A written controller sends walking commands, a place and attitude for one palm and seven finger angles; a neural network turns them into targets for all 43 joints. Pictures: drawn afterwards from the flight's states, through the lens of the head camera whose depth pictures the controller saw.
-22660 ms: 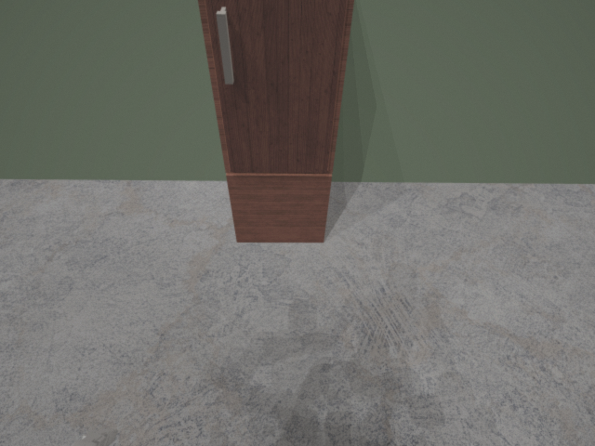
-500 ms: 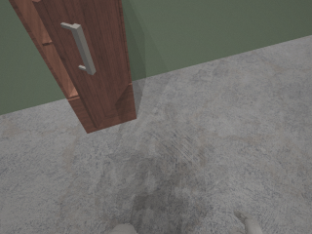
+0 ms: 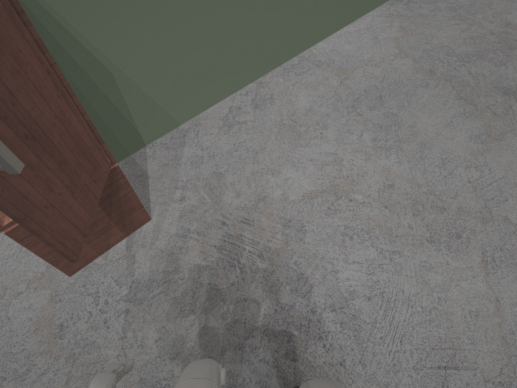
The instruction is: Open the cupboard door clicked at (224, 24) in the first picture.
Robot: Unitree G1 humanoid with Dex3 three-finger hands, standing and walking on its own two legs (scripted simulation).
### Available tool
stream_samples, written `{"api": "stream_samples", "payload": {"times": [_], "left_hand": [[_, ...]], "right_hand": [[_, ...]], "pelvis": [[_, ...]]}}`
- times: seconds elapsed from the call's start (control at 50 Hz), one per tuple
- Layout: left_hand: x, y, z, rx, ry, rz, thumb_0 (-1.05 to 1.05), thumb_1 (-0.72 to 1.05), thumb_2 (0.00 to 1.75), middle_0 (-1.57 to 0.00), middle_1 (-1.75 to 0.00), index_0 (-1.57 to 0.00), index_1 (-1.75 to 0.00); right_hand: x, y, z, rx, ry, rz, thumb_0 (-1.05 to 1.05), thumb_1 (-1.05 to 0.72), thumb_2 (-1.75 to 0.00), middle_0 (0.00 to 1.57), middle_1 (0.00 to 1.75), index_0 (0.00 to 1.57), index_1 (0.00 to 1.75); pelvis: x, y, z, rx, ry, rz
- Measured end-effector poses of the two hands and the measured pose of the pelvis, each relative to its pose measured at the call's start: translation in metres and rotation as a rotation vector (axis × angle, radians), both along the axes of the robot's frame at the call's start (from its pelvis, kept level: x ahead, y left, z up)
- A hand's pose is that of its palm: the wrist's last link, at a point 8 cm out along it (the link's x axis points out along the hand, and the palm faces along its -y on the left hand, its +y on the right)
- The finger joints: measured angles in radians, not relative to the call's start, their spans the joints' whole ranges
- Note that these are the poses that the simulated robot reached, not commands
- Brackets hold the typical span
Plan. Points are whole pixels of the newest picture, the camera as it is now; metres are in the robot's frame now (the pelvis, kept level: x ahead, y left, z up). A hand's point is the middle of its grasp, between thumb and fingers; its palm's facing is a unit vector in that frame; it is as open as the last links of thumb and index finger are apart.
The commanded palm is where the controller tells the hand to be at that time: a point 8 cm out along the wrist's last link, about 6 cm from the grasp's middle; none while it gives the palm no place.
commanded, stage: walk to a spot facing it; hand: left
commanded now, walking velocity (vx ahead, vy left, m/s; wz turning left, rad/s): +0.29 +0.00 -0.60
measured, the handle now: out of the picture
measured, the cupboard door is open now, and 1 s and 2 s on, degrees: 46 46 46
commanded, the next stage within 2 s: turn to face it in 1.70 s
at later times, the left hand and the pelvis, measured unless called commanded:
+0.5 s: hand (210, 289) +0.30 +0.12 -0.15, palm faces -0.38 -0.91 -0.15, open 7.4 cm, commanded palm none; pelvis +0.11 -0.01 +0.01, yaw -20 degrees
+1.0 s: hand (258, 249) +0.39 +0.02 -0.16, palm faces -0.39 -0.90 -0.21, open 7.2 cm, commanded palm none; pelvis +0.30 -0.15 +0.01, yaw -28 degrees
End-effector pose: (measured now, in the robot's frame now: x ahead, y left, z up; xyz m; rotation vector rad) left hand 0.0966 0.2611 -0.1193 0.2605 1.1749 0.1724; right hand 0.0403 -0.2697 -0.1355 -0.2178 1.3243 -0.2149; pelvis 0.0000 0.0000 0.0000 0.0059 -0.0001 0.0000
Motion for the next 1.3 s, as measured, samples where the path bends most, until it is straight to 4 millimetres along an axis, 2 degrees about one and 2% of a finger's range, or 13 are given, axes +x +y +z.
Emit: {"api": "stream_samples", "payload": {"times": [0.1, 0.2, 0.36, 0.44, 0.52, 0.62, 0.7, 0.76, 0.88, 1.02, 1.1, 1.18, 1.3], "left_hand": [[0.008, -0.012, -0.003, -0.056, 0.029, -0.053, 0.01, 0.91, 0.90, -0.20, -0.30, -0.20, -0.30], [0.027, -0.008, -0.019, -0.109, 0.060, -0.091, 0.01, 0.90, 0.90, -0.20, -0.30, -0.21, -0.30], [0.114, -0.026, -0.009, -0.141, 0.029, -0.221, 0.01, 0.91, 0.90, -0.19, -0.30, -0.20, -0.30], [0.169, -0.059, -0.007, -0.146, 0.012, -0.315, 0.01, 0.91, 0.90, -0.19, -0.30, -0.20, -0.30], [0.230, -0.110, -0.008, -0.146, -0.007, -0.430, 0.01, 0.91, 0.90, -0.19, -0.30, -0.20, -0.30], [0.299, -0.178, -0.016, -0.140, -0.124, -0.512, 0.01, 0.91, 0.90, -0.19, -0.30, -0.20, -0.30], [0.305, -0.198, -0.012, -0.117, -0.095, -0.501, 0.00, 0.91, 0.90, -0.19, -0.30, -0.20, -0.30], [0.295, -0.204, -0.008, -0.097, -0.005, -0.497, 0.00, 0.91, 0.90, -0.19, -0.30, -0.20, -0.30], [0.306, -0.195, 0.001, -0.053, 0.056, -0.425, -0.02, 0.95, 0.90, -0.20, -0.30, -0.20, -0.30], [0.307, -0.192, -0.010, -0.054, 0.206, -0.348, 0.00, 0.93, 0.90, -0.20, -0.30, -0.20, -0.30], [0.316, -0.192, -0.027, -0.059, 0.320, -0.321, 0.00, 0.92, 0.90, -0.20, -0.30, -0.20, -0.30], [0.358, -0.207, -0.031, -0.061, 0.348, -0.363, 0.01, 0.91, 0.90, -0.19, -0.30, -0.20, -0.30], [0.469, -0.267, -0.014, -0.099, 0.188, -0.443, 0.01, 0.91, 0.90, -0.19, -0.30, -0.20, -0.30]], "right_hand": [[0.012, 0.005, 0.018, -0.002, -0.076, -0.040, 0.01, -0.91, -0.89, 0.19, 0.30, 0.20, 0.30], [0.020, 0.021, 0.022, -0.037, -0.154, -0.075, 0.01, -0.91, -0.89, 0.19, 0.30, 0.20, 0.30], [-0.032, 0.055, 0.030, 0.006, 0.005, -0.216, 0.00, -0.91, -0.89, 0.20, 0.30, 0.20, 0.30], [-0.062, 0.071, 0.028, 0.056, 0.110, -0.327, 0.00, -0.91, -0.89, 0.20, 0.30, 0.20, 0.30], [-0.086, 0.081, 0.021, 0.114, 0.217, -0.442, 0.00, -0.91, -0.89, 0.20, 0.30, 0.20, 0.30], [-0.092, 0.070, 0.002, 0.198, 0.337, -0.541, 0.00, -0.90, -0.89, 0.20, 0.30, 0.20, 0.30], [-0.041, 0.023, -0.006, 0.173, 0.260, -0.554, 0.01, -0.91, -0.89, 0.20, 0.30, 0.20, 0.30], [0.021, -0.021, -0.001, 0.125, 0.114, -0.537, 0.01, -0.91, -0.89, 0.20, 0.30, 0.20, 0.30], [0.143, -0.089, 0.012, 0.066, -0.115, -0.464, 0.00, -0.91, -0.89, 0.19, 0.30, 0.20, 0.30], [0.275, -0.137, 0.021, 0.035, -0.251, -0.375, 0.00, -0.91, -0.89, 0.19, 0.30, 0.20, 0.30], [0.340, -0.153, 0.018, -0.007, -0.326, -0.347, 0.00, -0.91, -0.89, 0.19, 0.30, 0.20, 0.30], [0.351, -0.153, 0.017, -0.014, -0.313, -0.394, 0.00, -0.91, -0.89, 0.20, 0.30, 0.20, 0.30], [0.307, -0.145, 0.014, 0.027, -0.090, -0.522, -0.01, -0.94, -0.89, 0.20, 0.30, 0.20, 0.30]], "pelvis": [[0.011, 0.006, 0.008, 0.010, 0.008, -0.059], [0.032, 0.022, 0.001, -0.023, 0.025, -0.124], [0.072, 0.016, 0.014, -0.024, 0.033, -0.234], [0.095, 0.002, 0.013, -0.020, 0.034, -0.299], [0.121, -0.020, 0.006, -0.008, 0.032, -0.354], [0.155, -0.065, -0.016, 0.013, 0.013, -0.393], [0.175, -0.086, -0.008, 0.005, -0.008, -0.415], [0.194, -0.101, 0.004, 0.009, 0.002, -0.437], [0.242, -0.127, 0.014, 0.004, 0.022, -0.465], [0.315, -0.148, 0.011, -0.008, 0.013, -0.485], [0.364, -0.156, -0.004, -0.017, 0.005, -0.512], [0.397, -0.168, -0.004, 0.000, -0.014, -0.540], [0.441, -0.195, 0.012, 0.002, -0.005, -0.556]]}}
